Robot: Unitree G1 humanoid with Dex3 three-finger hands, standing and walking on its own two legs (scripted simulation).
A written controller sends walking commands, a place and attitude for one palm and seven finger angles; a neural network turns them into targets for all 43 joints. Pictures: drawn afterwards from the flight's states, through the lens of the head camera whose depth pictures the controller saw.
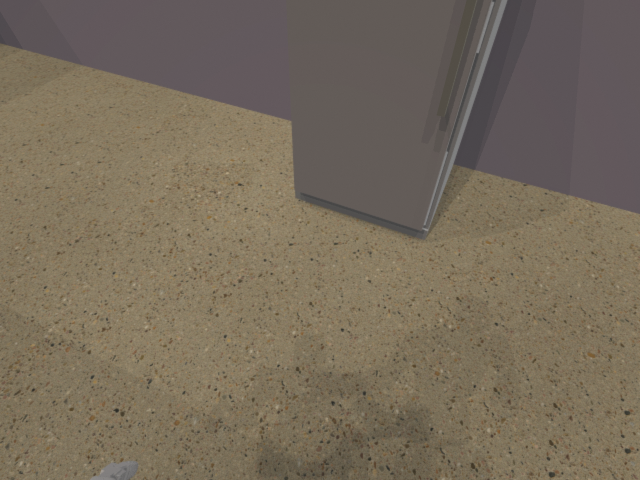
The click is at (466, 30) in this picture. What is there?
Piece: fridge door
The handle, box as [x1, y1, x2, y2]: [437, 0, 476, 116]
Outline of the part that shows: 476,0 466,0 437,115 443,116 445,113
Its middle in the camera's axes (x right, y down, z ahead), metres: +0.38 -0.56 +1.01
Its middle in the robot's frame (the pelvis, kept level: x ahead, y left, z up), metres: +1.16 -0.31 +0.12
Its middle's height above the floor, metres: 0.89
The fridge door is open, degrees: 0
